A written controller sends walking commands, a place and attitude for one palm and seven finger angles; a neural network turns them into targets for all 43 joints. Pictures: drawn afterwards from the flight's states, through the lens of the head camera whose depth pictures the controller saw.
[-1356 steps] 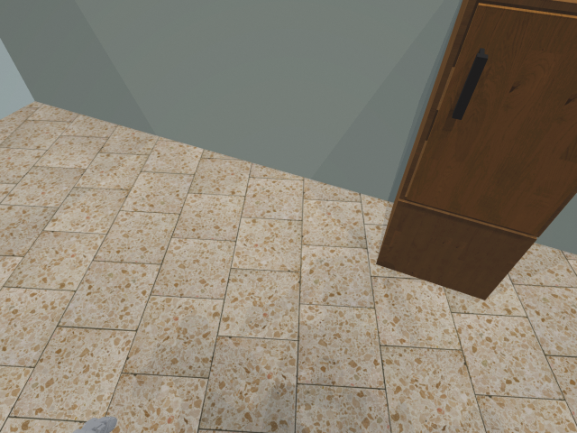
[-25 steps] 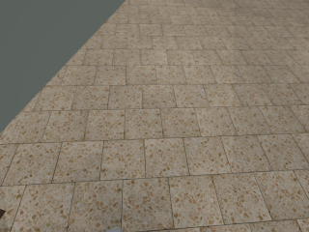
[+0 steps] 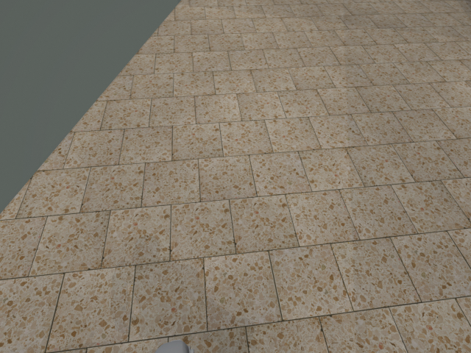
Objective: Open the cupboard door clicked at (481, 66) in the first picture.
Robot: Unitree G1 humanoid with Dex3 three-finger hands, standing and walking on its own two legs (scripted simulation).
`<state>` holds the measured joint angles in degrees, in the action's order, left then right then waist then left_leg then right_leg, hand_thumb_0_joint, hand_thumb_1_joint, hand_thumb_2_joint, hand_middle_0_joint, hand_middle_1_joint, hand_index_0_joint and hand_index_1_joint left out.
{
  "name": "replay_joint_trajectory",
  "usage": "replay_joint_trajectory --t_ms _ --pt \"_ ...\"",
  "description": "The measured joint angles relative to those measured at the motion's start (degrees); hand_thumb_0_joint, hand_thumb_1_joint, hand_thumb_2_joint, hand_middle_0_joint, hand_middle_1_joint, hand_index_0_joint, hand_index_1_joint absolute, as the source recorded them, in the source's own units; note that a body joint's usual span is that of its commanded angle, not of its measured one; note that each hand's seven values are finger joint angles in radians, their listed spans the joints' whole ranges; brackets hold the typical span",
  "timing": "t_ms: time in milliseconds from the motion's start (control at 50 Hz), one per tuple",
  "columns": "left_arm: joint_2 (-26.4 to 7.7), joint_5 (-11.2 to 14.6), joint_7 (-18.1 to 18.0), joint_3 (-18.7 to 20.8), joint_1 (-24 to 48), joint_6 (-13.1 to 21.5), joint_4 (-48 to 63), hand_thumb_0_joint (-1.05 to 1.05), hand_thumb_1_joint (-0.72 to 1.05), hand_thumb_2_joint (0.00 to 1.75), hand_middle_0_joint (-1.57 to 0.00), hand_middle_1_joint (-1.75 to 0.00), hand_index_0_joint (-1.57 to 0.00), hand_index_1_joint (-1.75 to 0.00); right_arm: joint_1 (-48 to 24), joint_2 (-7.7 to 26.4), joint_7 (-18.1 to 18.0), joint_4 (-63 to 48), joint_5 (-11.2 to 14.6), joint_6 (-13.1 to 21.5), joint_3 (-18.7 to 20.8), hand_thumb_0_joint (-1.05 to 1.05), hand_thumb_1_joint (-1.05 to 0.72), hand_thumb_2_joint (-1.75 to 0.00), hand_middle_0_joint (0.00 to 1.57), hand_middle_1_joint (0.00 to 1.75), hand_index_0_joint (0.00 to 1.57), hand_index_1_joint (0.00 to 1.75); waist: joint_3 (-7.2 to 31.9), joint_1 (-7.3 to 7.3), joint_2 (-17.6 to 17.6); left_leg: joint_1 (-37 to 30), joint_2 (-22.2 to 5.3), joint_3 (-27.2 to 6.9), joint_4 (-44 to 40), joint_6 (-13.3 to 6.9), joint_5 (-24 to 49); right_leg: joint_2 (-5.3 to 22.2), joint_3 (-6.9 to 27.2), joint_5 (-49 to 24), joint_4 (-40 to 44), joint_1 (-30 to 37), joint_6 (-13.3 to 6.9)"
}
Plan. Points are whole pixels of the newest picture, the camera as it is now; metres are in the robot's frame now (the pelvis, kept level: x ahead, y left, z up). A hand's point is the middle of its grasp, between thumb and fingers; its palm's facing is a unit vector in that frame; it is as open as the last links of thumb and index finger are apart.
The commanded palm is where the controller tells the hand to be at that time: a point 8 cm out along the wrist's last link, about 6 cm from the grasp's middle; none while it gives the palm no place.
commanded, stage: walk to a spot facing it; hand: left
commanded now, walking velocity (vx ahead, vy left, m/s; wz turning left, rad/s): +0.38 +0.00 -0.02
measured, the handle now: out of the picture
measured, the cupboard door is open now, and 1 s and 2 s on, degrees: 45 45 45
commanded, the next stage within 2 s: turn to face it in 0.54 s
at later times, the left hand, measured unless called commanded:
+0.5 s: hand (174, 260) +0.33 +0.15 -0.17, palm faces +0.02 -0.97 -0.22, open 7.4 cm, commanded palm none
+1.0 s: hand (178, 215) +0.45 +0.16 -0.18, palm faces +0.24 -0.95 -0.19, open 7.4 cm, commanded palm none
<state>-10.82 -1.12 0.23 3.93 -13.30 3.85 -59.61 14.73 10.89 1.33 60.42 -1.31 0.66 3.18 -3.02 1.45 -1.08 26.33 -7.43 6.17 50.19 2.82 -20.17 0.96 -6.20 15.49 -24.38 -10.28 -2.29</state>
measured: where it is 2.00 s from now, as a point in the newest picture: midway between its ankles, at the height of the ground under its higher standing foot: (259, 270)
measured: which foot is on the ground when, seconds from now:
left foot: up 0.00-0.10, down 0.12-0.42, up 0.44-0.78, down 0.80-1.00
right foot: down 0.00-0.14, up 0.16-0.40, down 0.42-0.80, up 0.82-1.00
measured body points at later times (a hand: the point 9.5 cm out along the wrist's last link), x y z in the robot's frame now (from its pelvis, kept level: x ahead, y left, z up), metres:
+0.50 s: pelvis +0.24 -0.04 -0.02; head +0.26 -0.06 +0.43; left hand +0.33 +0.20 -0.15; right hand +0.20 -0.28 -0.19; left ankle +0.16 +0.12 -0.70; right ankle +0.28 -0.14 -0.74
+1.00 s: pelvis +0.41 -0.04 -0.01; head +0.46 -0.02 +0.43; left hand +0.44 +0.21 -0.16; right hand +0.54 -0.26 -0.16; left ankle +0.46 +0.08 -0.74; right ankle +0.43 -0.19 -0.69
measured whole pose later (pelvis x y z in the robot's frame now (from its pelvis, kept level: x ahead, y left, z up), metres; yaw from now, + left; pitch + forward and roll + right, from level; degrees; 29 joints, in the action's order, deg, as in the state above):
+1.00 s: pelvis +0.41 -0.04 -0.01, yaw +11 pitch +0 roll -1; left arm -10.9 -0.6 0.1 3.7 -8.3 -1.0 -56.0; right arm 8.7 10.4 -0.3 55.7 -1.5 0.2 2.0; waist -5.6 -0.2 0.2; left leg 21.7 -1.0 2.0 32.2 -1.6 -10.9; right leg 4.4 -2.1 26.1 -57.9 -26.5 4.4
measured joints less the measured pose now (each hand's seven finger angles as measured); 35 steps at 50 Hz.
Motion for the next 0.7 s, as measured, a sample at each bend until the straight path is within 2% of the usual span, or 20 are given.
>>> replay_joint_trajectory --t_ms 80,120,140,160,200,240,280,320,400,420,440,480,500,540,580,640,700 --pt "-0.3 0.1 0.7 -0.3 -3.0 -0.1 -2.6 0.0 0.94 0.9 -0.2 -0.3 -0.21 -0.3 -3.9 -0.1 0.4 -2.3 0.0 1.4 0.0 0.01 -0.91 -0.9 0.19 0.3 0.19 0.3 -0.2 -1.25 -0.7 -1.7 1.0 1.0 -14.0 -0.2 6.0 -0.1 0.8 2.7 1.4 4.3 1.0" --pt "0.0 0.3 0.9 -0.4 -5.0 -0.3 -3.5 0.0 0.93 0.9 -0.2 -0.3 -0.21 -0.3 -5.0 0.3 0.4 -3.3 -0.2 2.6 -0.3 0.0 -0.91 -0.9 0.19 0.3 0.19 0.3 -0.1 -1.85 -0.2 -4.8 1.7 1.8 -20.5 -1.3 8.6 -0.1 1.3 6.4 -2.5 4.9 1.7" --pt "0.1 0.4 1.0 -0.4 -5.8 -0.6 -3.9 0.01 0.93 0.9 -0.2 -0.3 -0.21 -0.3 -5.5 0.4 0.2 -3.7 -0.5 3.4 -0.3 0.0 -0.91 -0.9 0.19 0.3 0.19 0.3 0.1 -1.89 0.1 -5.0 1.6 1.9 -20.0 -2.6 11.0 0.1 1.3 8.7 -8.2 3.1 1.6" --pt "-0.1 0.4 1.1 -0.5 -6.0 -1.1 -4.3 0.01 0.92 0.9 -0.2 -0.3 -0.2 -0.3 -5.9 0.0 -0.2 -4.0 -0.7 3.9 -0.3 0.0 -0.91 -0.9 0.19 0.3 0.19 0.3 -0.1 -1.83 -0.5 -5.0 1.8 2.4 -17.5 -3.2 10.0 0.6 2.1 10.8 -16.8 0.2 1.5" --pt "-0.6 0.2 1.1 -0.5 -5.4 -2.1 -4.8 0.01 0.92 0.9 -0.2 -0.3 -0.2 -0.3 -5.4 -1.0 -0.7 -4.6 -0.9 4.3 -0.7 0.0 -0.91 -0.9 0.19 0.3 0.19 0.3 -0.2 -1.57 -1.3 -6.9 2.2 3.2 -15.9 -3.2 6.4 0.9 3.5 11.6 -33.2 -6.3 1.3" --pt "-0.9 -0.1 1.3 -0.3 -3.5 -2.8 -4.4 0.01 0.92 0.9 -0.2 -0.3 -0.2 -0.3 -3.6 -1.7 -1.1 -4.4 -0.9 4.4 -0.9 0.0 -0.91 -0.9 0.19 0.3 0.19 0.3 0.1 -1.3 -1.3 -9.4 2.7 2.9 -17.9 -2.3 5.3 1.9 3.2 9.0 -41.0 -11.9 1.7" --pt "-0.7 -0.2 1.8 -0.2 -0.9 -3.1 -2.9 0.01 0.92 0.9 -0.2 -0.3 -0.2 -0.29 -1.7 -2.0 -1.7 -3.3 -0.8 4.1 -0.7 0.0 -0.92 -0.9 0.2 0.3 0.2 0.3 -0.2 -1.48 -0.6 -12.3 3.0 2.4 -21.3 -1.5 5.9 3.4 2.6 6.3 -38.5 -15.3 2.3" --pt "-0.2 -0.1 2.3 -0.4 1.4 -2.9 -0.9 0.01 0.92 0.9 -0.2 -0.3 -0.2 -0.29 0.1 -1.4 -1.7 -1.8 -0.8 3.5 -0.6 0.0 -0.93 -0.9 0.2 0.3 0.2 0.3 -0.6 -1.56 0.5 -14.9 2.9 1.9 -24.1 -1.2 6.1 4.7 2.0 4.4 -30.1 -16.5 2.7" --pt "0.2 -0.1 2.8 -0.5 3.9 -1.6 1.9 0.01 0.91 0.9 -0.2 -0.3 -0.2 -0.29 3.3 -0.4 -0.8 0.9 -0.7 1.6 -0.3 0.0 -0.93 -0.9 0.2 0.3 0.2 0.3 -0.5 -1.16 2.0 -18.5 1.6 1.7 -23.3 0.5 2.3 4.9 0.6 0.1 -14.9 -14.6 3.1" --pt "-0.3 -0.2 2.8 -0.4 3.8 -1.1 2.5 0.01 0.91 0.9 -0.2 -0.3 -0.2 -0.29 4.4 -0.5 -0.6 1.3 -0.6 1.1 -0.3 0.0 -0.93 -0.9 0.2 0.3 0.2 0.3 0.0 -1.03 1.5 -18.6 1.5 1.7 -21.0 0.6 0.1 4.7 0.7 1.2 -11.6 -13.1 2.8" --pt "-0.7 -0.4 2.6 -0.2 3.8 -0.5 2.8 0.01 0.91 0.9 -0.2 -0.3 -0.2 -0.29 5.1 -0.5 -0.4 1.8 -0.4 0.6 -0.3 0.0 -0.93 -0.9 0.2 0.3 0.2 0.3 0.3 -1.1 0.8 -17.4 1.5 1.6 -16.3 0.1 -3.4 4.8 1.0 -2.4 -11.1 -12.8 1.9" --pt "0.1 -0.2 1.8 -0.1 4.2 0.0 2.5 0.01 0.91 0.9 -0.2 -0.3 -0.2 -0.29 4.7 0.3 -0.2 2.8 0.0 -0.9 0.0 0.0 -0.92 -0.9 0.2 0.3 0.2 0.3 -0.1 -0.94 2.1 -12.2 1.5 -1.4 -1.4 -1.3 -8.1 3.9 -0.3 -1.5 -14.0 -12.1 0.8" --pt "0.5 -0.1 1.4 -0.2 4.0 -0.1 2.3 0.01 0.91 0.9 -0.2 -0.3 -0.2 -0.29 4.2 0.6 -0.1 3.0 0.0 -1.2 0.2 0.0 -0.92 -0.9 0.2 0.3 0.2 0.3 -0.2 -0.76 2.5 -9.5 1.6 -2.2 4.7 -1.6 -7.7 3.4 -1.0 -0.1 -13.4 -10.7 0.5" --pt "1.2 -0.2 0.6 -0.5 2.6 -0.2 1.7 0.01 0.91 0.9 -0.2 -0.3 -0.2 -0.29 3.0 0.9 -0.2 2.8 0.0 -1.2 0.4 0.01 -0.92 -0.9 0.2 0.3 0.2 0.3 0.1 -0.28 2.5 -4.7 1.7 -2.2 10.9 -1.7 -4.9 2.8 -1.8 0.8 -9.8 -7.5 0.5" --pt "1.3 -0.1 -0.3 -0.1 1.1 0.1 0.8 0.0 0.93 0.9 -0.2 -0.3 -0.2 -0.3 1.6 0.6 -0.3 1.9 0.0 -0.8 0.4 0.01 -0.92 -0.9 0.19 0.3 0.19 0.3 0.5 0.13 1.7 -1.3 1.5 -1.5 10.3 -1.3 -2.1 2.4 -2.5 -0.1 -5.1 -4.2 0.8" --pt "0.6 -0.2 -0.3 -0.5 -0.8 0.6 -0.7 0.0 0.94 0.9 -0.2 -0.3 -0.2 -0.3 -0.6 -0.3 -0.1 0.1 0.2 -0.1 0.2 0.01 -0.92 -0.9 0.19 0.3 0.19 0.3 0.4 0.28 0.2 0.9 1.5 -0.1 1.6 -0.8 1.3 2.3 -3.6 -0.5 0.4 0.3 0.7" --pt "0.7 -0.1 -0.1 -1.1 -2.3 0.8 -2.1 0.0 0.94 0.9 -0.2 -0.3 -0.2 -0.3 -3.0 -0.7 0.2 -1.1 0.4 0.4 -0.2 0.01 -0.92 -0.9 0.19 0.3 0.19 0.3 -0.5 -0.62 -0.4 0.8 2.2 0.9 -8.3 -1.0 4.6 2.4 -4.8 1.0 2.2 3.9 1.4"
